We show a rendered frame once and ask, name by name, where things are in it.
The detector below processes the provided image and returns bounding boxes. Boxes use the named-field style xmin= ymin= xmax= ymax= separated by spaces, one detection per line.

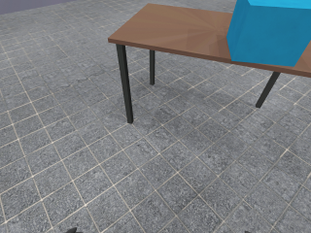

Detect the carton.
xmin=226 ymin=0 xmax=311 ymax=67

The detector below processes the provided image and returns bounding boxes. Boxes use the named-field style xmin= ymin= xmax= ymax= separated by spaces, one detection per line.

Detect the table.
xmin=108 ymin=3 xmax=311 ymax=124

